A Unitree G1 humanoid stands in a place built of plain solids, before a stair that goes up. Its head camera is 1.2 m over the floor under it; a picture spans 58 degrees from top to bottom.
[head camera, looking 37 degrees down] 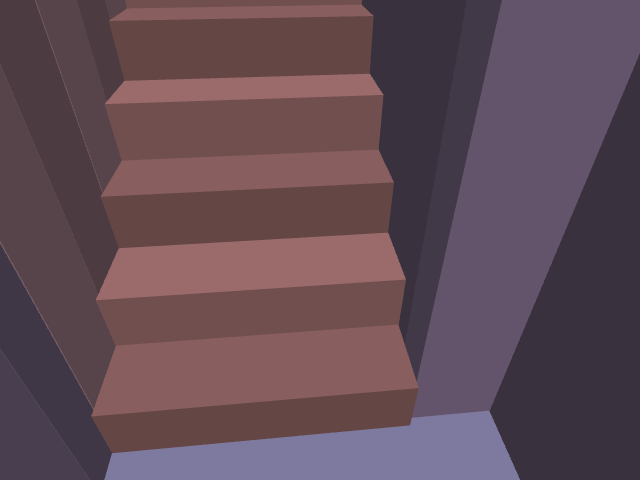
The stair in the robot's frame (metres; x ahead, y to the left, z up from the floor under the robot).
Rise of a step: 0.19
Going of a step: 0.23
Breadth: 0.85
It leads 6 degrees to the left of straight ahead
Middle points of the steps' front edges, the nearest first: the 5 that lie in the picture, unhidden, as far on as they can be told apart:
0.64 0.16 0.19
0.87 0.18 0.37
1.10 0.20 0.56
1.32 0.22 0.75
1.55 0.24 0.93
